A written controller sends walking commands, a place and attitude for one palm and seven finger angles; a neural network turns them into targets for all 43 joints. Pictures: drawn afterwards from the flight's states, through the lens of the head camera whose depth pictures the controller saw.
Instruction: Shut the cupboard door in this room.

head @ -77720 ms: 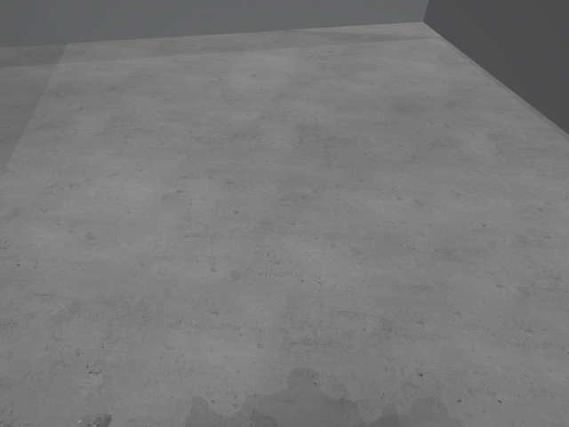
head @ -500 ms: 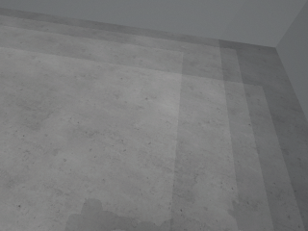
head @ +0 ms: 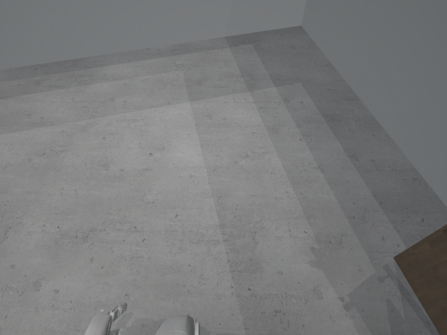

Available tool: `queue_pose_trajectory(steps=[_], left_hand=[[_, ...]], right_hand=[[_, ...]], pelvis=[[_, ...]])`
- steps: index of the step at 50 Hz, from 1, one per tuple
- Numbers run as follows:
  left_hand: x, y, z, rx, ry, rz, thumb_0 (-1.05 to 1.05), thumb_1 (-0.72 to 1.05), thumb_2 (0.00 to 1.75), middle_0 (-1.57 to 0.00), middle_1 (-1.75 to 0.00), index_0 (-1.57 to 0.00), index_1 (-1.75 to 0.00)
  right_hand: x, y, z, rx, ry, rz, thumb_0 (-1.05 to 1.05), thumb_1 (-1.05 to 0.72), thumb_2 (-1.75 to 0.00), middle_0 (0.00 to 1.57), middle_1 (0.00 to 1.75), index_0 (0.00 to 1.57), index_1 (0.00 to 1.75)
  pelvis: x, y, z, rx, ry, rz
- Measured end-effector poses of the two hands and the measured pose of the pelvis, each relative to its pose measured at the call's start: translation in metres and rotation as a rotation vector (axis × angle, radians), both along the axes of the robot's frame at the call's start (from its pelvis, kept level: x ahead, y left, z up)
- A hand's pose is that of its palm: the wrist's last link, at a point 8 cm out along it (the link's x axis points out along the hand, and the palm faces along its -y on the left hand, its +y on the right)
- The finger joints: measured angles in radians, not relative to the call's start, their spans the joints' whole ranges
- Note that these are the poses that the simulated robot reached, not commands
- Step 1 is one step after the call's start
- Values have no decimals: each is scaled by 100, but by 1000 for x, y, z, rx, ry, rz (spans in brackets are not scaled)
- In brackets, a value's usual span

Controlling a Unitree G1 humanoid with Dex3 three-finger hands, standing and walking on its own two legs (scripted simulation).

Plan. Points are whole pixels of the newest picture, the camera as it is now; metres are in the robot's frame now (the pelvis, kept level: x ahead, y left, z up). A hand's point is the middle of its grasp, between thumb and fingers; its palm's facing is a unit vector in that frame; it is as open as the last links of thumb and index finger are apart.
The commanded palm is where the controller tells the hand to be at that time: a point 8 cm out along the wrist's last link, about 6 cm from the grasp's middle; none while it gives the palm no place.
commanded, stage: turn to face it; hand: left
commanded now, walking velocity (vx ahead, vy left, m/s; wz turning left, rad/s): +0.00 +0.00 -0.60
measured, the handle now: out of the picture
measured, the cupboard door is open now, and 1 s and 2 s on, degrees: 9 9 9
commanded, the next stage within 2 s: take the last steps up to it in 1.84 s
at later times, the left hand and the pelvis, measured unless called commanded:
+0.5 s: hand (132, 312) +0.18 +0.20 -0.15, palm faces -0.28 -0.93 -0.23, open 7.4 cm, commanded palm none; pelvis +0.02 +0.02 +0.01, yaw -18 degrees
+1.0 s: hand (161, 286) +0.23 +0.16 -0.17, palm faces -0.53 -0.82 -0.19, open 7.4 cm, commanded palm none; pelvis +0.05 +0.03 +0.00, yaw -35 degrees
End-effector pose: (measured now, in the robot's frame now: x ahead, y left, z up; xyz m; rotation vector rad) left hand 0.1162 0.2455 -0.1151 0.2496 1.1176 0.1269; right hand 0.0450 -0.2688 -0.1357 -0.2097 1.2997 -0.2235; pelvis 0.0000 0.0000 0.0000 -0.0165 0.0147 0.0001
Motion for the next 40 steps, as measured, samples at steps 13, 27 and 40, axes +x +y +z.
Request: queue_pose_trajectory(steps=[13,27,40], left_hand=[[-5,26,-34,-69,151,-56,1,90,90,-20,-30,-20,-30],[79,-8,-2,-3,59,-285,1,91,90,-20,-30,-20,-30],[95,-51,-5,4,84,-429,0,90,90,-20,-30,-20,-30]], right_hand=[[21,40,25,-51,-148,-49,1,-91,-90,20,30,21,30],[-62,31,10,8,-51,-293,1,-90,-90,20,30,21,30],[-71,7,14,-22,-84,-437,1,-91,-90,20,30,20,30]], pelvis=[[12,33,-3,-2,12,-155],[17,17,3,-11,7,-341],[26,9,5,15,10,-479]])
